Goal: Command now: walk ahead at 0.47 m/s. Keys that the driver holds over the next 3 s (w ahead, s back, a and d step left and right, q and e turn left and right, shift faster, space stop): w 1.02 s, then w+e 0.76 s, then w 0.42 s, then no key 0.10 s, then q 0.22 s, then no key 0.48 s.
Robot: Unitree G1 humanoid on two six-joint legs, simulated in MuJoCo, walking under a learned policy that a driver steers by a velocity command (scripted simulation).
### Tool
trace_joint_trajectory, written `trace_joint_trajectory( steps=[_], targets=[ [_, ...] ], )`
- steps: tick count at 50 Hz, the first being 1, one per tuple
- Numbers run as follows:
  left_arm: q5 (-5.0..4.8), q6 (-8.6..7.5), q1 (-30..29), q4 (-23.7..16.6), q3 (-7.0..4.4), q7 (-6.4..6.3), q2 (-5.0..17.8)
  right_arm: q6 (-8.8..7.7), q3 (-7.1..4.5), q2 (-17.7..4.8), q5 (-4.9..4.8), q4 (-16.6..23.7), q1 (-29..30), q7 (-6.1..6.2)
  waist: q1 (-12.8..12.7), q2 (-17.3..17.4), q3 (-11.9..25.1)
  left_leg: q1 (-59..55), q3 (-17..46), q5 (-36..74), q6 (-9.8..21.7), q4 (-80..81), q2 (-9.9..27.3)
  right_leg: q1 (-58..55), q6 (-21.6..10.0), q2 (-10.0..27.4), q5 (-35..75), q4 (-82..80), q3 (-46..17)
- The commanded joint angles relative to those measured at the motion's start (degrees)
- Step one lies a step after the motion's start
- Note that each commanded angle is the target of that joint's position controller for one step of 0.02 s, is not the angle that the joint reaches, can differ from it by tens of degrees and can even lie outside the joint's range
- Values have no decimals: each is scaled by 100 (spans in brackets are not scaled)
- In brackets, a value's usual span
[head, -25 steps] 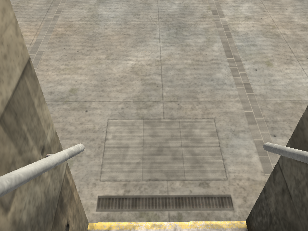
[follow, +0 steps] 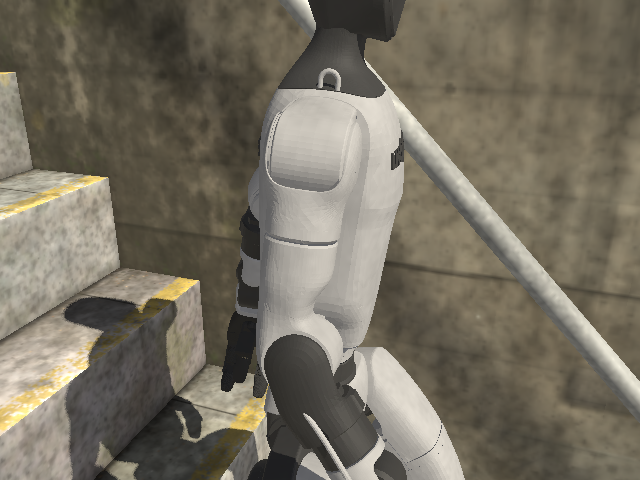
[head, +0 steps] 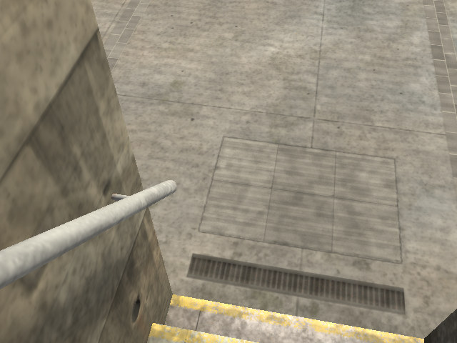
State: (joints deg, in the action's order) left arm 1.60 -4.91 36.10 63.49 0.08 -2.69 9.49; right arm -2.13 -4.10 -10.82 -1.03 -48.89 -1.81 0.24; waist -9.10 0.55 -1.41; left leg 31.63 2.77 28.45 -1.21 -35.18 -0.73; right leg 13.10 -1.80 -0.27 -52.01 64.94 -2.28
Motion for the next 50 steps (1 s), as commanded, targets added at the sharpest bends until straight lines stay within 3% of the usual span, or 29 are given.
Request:
trace_joint_trajectory(
  steps=[1,3,4,5,7,8,9,10,11,12,13,14,15,17,19,20,21,22,23,25,26,27,28,30,32,35,41,47,50],
  targets=[
    [-188,-74,-1191,-303,-184,89,920,371,-113,-158,-48,-1037,-3002,-56,1794,-745,822,-3936,-418,1103,61,-290,-32,2239,-781,410,2997,770,-497],
    [25,-152,-1273,-253,-199,214,715,410,-340,-1060,356,-1434,-4207,31,2365,21,-3,-5251,-598,126,322,776,160,3489,-732,-250,3141,3435,-257],
    [151,-46,-1309,-419,-316,52,767,262,-304,-1218,323,-1195,-3860,-43,2385,444,-753,-4388,512,648,850,2970,1222,3309,-656,-1182,611,5239,74],
    [-74,-56,-518,-662,-296,-22,345,-2,-229,-1489,464,-1348,-3592,-74,1170,1021,-316,-5857,596,4798,655,-134,1900,5158,-543,-862,-675,5417,-127],
    [214,27,187,-53,-308,-14,446,-251,-161,-980,126,-1221,-3191,-137,813,248,-164,-5108,1065,1933,1336,-365,2156,5596,-544,51,949,3743,-359],
    [174,-2,-355,-70,-362,28,602,-335,-25,-595,101,-1034,-2659,-74,804,-310,27,-4053,623,-414,1122,138,1434,5035,-445,82,2614,2550,-286],
    [341,84,-272,-250,-404,-29,523,-390,-88,-916,68,-1071,-2545,61,573,1060,226,-3041,2248,-255,2129,-232,2469,4423,-100,307,2989,2131,-552],
    [225,147,-680,-342,-399,-37,621,-435,211,2,17,-1115,-2013,113,216,-3,-247,-903,1076,-185,1860,-176,1917,2861,256,576,5379,-163,-503],
    [109,171,-406,-108,-327,7,417,-430,196,-41,-21,-886,-1490,122,107,55,-136,741,77,-2067,1416,-437,969,735,372,-43,6636,-605,526],
    [10,189,-45,287,-245,89,220,-398,136,-440,-3,-751,-1250,170,39,635,43,1348,298,-2598,1327,-589,973,-411,369,-311,6752,182,948],
    [124,90,-382,105,-313,139,524,-521,160,-239,-138,-789,-1285,291,-76,205,-41,1726,152,-4957,1111,-1506,507,-378,266,-160,8429,-555,502],
    [110,59,-402,39,-206,162,438,-562,210,-192,-273,-981,-1629,348,-5,616,-124,1410,5,-5561,1011,-2020,451,-11,218,-260,8119,-780,691],
    [110,-20,-674,-82,-114,164,291,-602,219,-69,-260,-987,-1977,298,184,123,-432,1709,-447,-5830,826,-2252,66,-318,212,-399,8974,-1902,1040],
    [59,16,-1472,-536,24,92,136,-441,181,-406,-79,-1080,-2255,401,575,399,-852,1087,85,-4574,1035,-2497,638,-314,69,100,9002,-3506,437],
    [-6,180,-1132,-633,-184,122,764,-79,109,-725,139,-1097,-2180,406,714,967,-1019,-171,569,-2487,1463,-3211,941,149,-323,519,7231,-4597,218],
    [-147,266,-382,-461,-345,235,1091,49,34,-861,244,-985,-2198,469,503,725,-575,65,754,-2770,1638,-3892,884,-929,-392,802,6362,-5025,-9],
    [-197,248,317,-142,-495,286,1238,78,146,-339,312,-1184,-2331,629,411,381,-451,304,872,-2634,1619,-5425,785,-1504,-563,1025,6932,-5367,-264],
    [-205,187,561,-180,-437,320,1264,50,129,-141,233,-1230,-2826,467,409,-1244,53,1269,-278,-7132,1323,-8394,-444,-2345,-790,1178,10141,-4084,-375],
    [-123,243,500,43,-329,442,1334,23,173,58,73,-1115,-3607,437,1066,-1750,284,3220,-378,-8329,1196,-9483,-443,-3207,-636,1613,10365,-1929,-868],
    [-324,360,761,175,-473,419,1616,48,192,-235,131,-716,-2843,418,568,-2194,670,4452,-20,-7569,966,-9370,-117,-2683,-1788,2379,5128,-3295,-3035],
    [-211,396,198,-55,-335,366,1230,155,74,-589,338,-855,-2270,390,717,-693,-43,4252,359,-6259,772,-8581,280,-1360,-1802,2100,2053,-3953,-3047],
    [-153,368,-98,-229,-272,336,1251,261,123,-424,399,-678,-1463,295,682,-756,-576,4051,215,-6400,583,-8686,147,-205,-1857,2184,1601,-4226,-3284],
    [1,275,-273,-168,-11,283,572,275,187,-62,424,-800,-1499,264,926,29,-920,4146,886,-4597,317,-7205,265,385,-1399,1721,1525,-3749,-2602],
    [-62,163,-577,-251,152,147,190,358,311,395,432,-654,-1339,225,1172,384,-1066,3599,654,-3222,-222,-5708,123,1842,-1026,1511,1369,-3679,-2307],
    [-179,137,-707,-352,146,141,479,396,365,609,471,-771,-1527,128,1217,-59,-726,2171,321,-1931,-296,-5132,101,2582,-836,1320,1680,-3783,-2133],
    [-382,84,-515,-226,119,179,436,376,227,318,390,-524,-1151,116,996,-550,-820,2722,571,-1200,-136,-4092,-59,1754,-767,955,1741,-3238,-1825],
    [-116,115,-100,-239,34,23,359,251,68,-85,475,-343,-329,80,592,-196,-837,2219,241,69,-39,-2075,268,1010,-1115,704,1712,-2271,-1724],
    [-83,-7,-142,-216,-6,98,299,-17,145,131,142,-301,-267,127,251,-337,-787,116,-311,430,157,133,65,1185,-1026,319,3919,-1008,-902],
    [166,86,-1049,-318,-64,150,431,46,-41,-583,82,-700,-1912,206,1003,-1094,-75,-1274,-78,-112,421,351,557,765,-1134,569,5799,441,-1083]
  ],
)
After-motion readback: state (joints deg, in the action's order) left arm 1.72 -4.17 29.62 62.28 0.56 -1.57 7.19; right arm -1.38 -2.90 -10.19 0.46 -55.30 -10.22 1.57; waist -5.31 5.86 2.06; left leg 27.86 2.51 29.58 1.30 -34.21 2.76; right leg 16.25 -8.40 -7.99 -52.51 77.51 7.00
